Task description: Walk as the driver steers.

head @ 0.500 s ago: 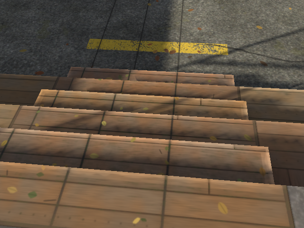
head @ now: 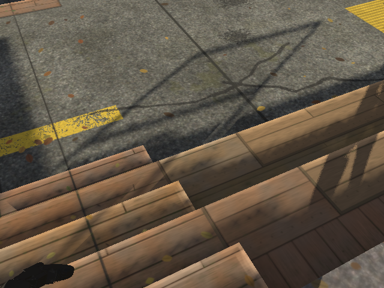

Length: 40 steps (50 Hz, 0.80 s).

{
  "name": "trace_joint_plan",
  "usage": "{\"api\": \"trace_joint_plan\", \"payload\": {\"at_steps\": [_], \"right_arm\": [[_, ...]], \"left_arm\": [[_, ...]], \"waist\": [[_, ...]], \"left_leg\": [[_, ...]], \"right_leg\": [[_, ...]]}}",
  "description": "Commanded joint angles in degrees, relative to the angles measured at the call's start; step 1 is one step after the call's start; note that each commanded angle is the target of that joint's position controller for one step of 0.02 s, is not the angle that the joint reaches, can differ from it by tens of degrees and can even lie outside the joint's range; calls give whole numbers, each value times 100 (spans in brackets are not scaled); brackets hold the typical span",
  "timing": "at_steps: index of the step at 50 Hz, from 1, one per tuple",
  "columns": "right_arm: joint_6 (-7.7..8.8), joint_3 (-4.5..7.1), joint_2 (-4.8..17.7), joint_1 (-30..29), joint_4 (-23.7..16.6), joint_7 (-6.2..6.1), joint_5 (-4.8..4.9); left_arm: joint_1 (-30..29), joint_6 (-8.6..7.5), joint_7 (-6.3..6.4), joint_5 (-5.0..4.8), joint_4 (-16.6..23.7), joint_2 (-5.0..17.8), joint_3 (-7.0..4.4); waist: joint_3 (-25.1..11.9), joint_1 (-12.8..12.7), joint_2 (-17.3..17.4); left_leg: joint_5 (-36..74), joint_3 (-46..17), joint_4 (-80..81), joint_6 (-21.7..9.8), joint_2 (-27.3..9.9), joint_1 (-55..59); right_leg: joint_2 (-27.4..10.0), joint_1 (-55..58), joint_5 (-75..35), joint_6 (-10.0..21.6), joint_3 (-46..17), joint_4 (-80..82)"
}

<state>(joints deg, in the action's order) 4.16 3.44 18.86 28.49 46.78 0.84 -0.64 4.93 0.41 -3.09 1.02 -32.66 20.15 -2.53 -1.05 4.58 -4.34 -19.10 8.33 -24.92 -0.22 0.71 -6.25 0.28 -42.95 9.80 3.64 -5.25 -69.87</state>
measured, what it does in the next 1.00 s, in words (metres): goes down, turning left: right foot, then left foot 0.14 m lower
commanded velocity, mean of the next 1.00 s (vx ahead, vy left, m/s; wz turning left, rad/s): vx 0.65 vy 0.00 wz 0.70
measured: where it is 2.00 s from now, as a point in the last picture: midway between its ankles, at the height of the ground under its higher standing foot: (141, 265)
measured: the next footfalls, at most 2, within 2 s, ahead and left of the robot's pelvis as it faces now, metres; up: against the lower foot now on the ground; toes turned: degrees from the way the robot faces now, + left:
right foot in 0.18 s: +0.32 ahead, -0.11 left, +0.00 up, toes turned +2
left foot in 0.56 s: +0.49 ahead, +0.08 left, -0.14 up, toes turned +19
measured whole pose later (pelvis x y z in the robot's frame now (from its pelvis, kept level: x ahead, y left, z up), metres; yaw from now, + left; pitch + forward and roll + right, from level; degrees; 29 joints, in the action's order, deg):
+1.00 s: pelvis +0.70 +0.12 -0.31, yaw +45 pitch +0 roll -4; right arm 1.8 -0.6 16.5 12.9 36.2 5.7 -5.6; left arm 24.3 -5.7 1.3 4.4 -48.7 16.0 -1.5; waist -0.8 -2.5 2.3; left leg -19.7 -1.4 -88.5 3.7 -4.0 -50.3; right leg -2.9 -18.6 22.3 -1.6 8.6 -41.5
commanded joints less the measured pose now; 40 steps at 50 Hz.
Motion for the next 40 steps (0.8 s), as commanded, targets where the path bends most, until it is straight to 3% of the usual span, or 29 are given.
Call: {"api": "trace_joint_plan", "payload": {"at_steps": [1,2,4,5,6,7,9,10,11,12,14,15,16,17,21,22,23,26,27,28,29,30,32,33,34,35,36,38,40], "right_arm": [[102,115,630,-401,-282,274,542],[24,152,854,-291,-230,426,630],[-32,111,734,-57,-88,461,437],[53,-13,640,74,17,95,-116],[132,13,793,-91,25,27,-153],[56,30,806,-342,-173,212,260],[-186,36,989,-785,-363,278,428],[-23,73,824,-651,-302,25,-149],[36,-109,-74,539,-485,-15,41],[19,-73,339,-291,-600,-112,44],[-202,10,442,-651,-572,-107,-79],[-376,0,208,-298,-634,131,456],[-556,4,182,-646,-637,54,-107],[-662,-2,78,-949,-766,49,-169],[-540,14,-140,-1288,-823,416,-113],[-550,-32,-300,-990,-648,509,72],[-591,-33,-247,-721,-491,490,136],[-693,155,169,825,104,77,-186],[-716,309,560,1897,287,-18,-230],[-709,374,782,2003,362,-62,-108],[130,222,1370,2435,1001,161,-844],[410,265,1162,1943,988,242,-635],[723,63,615,-82,625,328,-416],[759,61,803,-742,86,309,-385],[681,-91,367,-1248,-169,290,-503],[621,-154,197,-1384,-349,222,-491],[580,-142,275,-1155,-419,197,-554],[421,18,958,-1034,-598,214,-370],[418,-184,565,-600,-721,433,-209]], "left_arm": [[-289,-69,25,-467,424,234,60],[-617,-133,-20,-435,525,230,96],[-1132,-275,-37,-362,770,162,107],[-1160,-244,-150,127,732,-85,265],[-570,-210,-83,254,438,98,112],[176,-402,-14,-604,207,520,-109],[2080,-548,23,-810,-171,766,-307],[2951,-420,226,455,-593,974,-321],[2298,-440,269,454,-221,897,-238],[1959,-394,291,199,-169,663,-245],[1364,-497,250,71,-358,300,-171],[1390,-652,-71,-795,-635,202,-191],[1204,-668,132,27,-630,272,-149],[1144,-691,185,111,-736,237,-184],[989,-1043,389,-125,-1147,33,-131],[793,-1052,466,-101,-1226,32,-117],[782,-1036,501,-46,-1232,34,-127],[728,-861,406,-116,-1319,323,-157],[167,-687,412,-114,-1203,533,-250],[-414,-446,461,27,-1183,297,-271],[644,-919,-136,901,-85,-845,286],[318,-1134,-185,517,60,-99,60],[200,-1051,71,209,227,474,-76],[384,-1004,219,206,214,581,-61],[901,-872,261,201,-65,273,117],[1443,-775,143,443,-394,-82,307],[1858,-731,99,354,-699,-207,296],[2492,-525,-118,245,-860,-440,302],[3539,-461,-23,361,-1327,169,128]], "waist": [[662,-544,-21],[679,-389,106],[529,-59,874],[886,-271,1053],[687,-557,977],[-76,-687,1082],[-831,-1880,1169],[-924,-2195,-222],[-1755,-996,-1521],[-1195,-1197,-890],[120,-663,50],[541,-447,-165],[599,-328,-255],[782,-307,-164],[432,89,196],[235,304,67],[264,386,191],[-266,952,566],[-69,1795,1014],[867,2188,1930],[325,555,2113],[750,641,975],[935,-514,50],[415,-841,912],[577,-979,1023],[615,-1101,522],[665,-1166,-275],[740,-1541,140],[804,-1800,-481]], "left_leg": [[951,-1373,1611,-720,-1173,-132],[1461,-1248,1763,-687,-1134,-238],[2639,-1141,1778,-676,-1048,-234],[2446,-1073,2189,-822,-1156,-574],[3549,-913,1817,-832,-1265,-722],[4476,-655,810,-758,-934,-7],[4678,-576,-2155,-626,-705,-1495],[1817,-802,-4663,-679,-323,-2650],[-1000,-1384,-6258,-591,-43,-3691],[-141,-1294,-6028,-495,-9,-3898],[288,-1405,-5220,-464,-573,-3532],[25,-1140,-5391,-329,-697,-3609],[195,-1493,-4629,-307,-851,-3253],[350,-1406,-4390,-303,-891,-3292],[5245,-717,-1801,-511,-334,-1080],[6031,-394,-2060,-506,-134,-17],[6027,-123,-2074,-490,39,326],[4921,641,-2217,-734,532,1542],[4463,-95,-1080,-1291,111,2247],[4334,-937,203,-1654,-298,2349],[6616,-2816,-664,-1465,-863,2832],[6848,-3425,-956,-1808,-1525,2823],[4996,-2535,-463,-978,-709,693],[5697,-2708,-598,-1368,-579,-569],[5074,-3205,-698,-1414,-548,-1947],[3847,-2802,-1243,-1192,212,-3637],[1837,-2268,-1717,-767,905,-5178],[206,-1988,-2606,-421,1268,-5945],[1298,-2521,-4683,-184,972,-5263]], "right_leg": [[-67,-447,-371,-58,-144,1515],[-182,17,-542,-75,380,2219],[-182,892,-956,-72,677,2696],[-227,1455,-1288,30,787,2940],[-148,2322,-2134,212,761,2375],[1,2519,-1348,226,661,2480],[-38,5392,-225,170,676,2925],[-526,6290,1127,426,-37,3006],[-2245,6666,1225,747,-2429,3618],[-2284,5357,1175,801,-3057,4863],[-1994,3628,1530,847,-1919,5177],[-1738,3060,727,639,-1476,4845],[-1895,2558,999,705,-1070,5049],[-1898,2355,789,678,-802,5150],[-810,884,1654,-155,1406,4216],[-746,363,1840,-228,1706,3957],[-683,306,1742,-262,1874,3536],[-903,1121,-1596,-470,2205,98],[-727,531,-1595,-538,2103,-2568],[27,-808,2541,-479,1857,-5161],[549,-1110,2174,-568,-499,-3286],[377,-2073,2522,-1004,-762,-2935],[28,-1640,1094,-835,-252,-657],[101,-349,1287,-961,-214,260],[-26,657,873,-1145,-301,866],[3,2236,-1096,-961,17,1473],[-21,4278,-3403,-782,222,2302],[23,6249,-3564,-659,707,3281],[-122,6677,-3148,-92,372,4646]]}}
